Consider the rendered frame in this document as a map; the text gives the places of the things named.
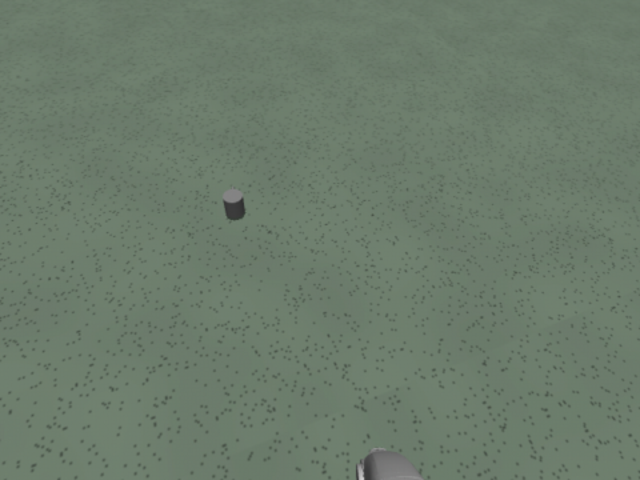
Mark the mug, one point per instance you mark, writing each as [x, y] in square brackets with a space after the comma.
[233, 203]

